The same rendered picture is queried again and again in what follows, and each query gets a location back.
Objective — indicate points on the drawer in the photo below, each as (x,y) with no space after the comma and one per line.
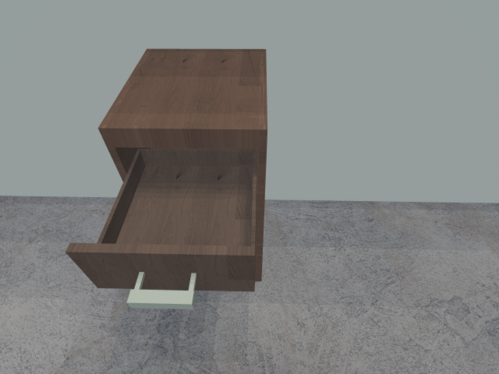
(179,212)

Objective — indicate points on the cabinet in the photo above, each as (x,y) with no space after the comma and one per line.
(194,99)

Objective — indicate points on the handle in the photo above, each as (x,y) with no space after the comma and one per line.
(162,299)

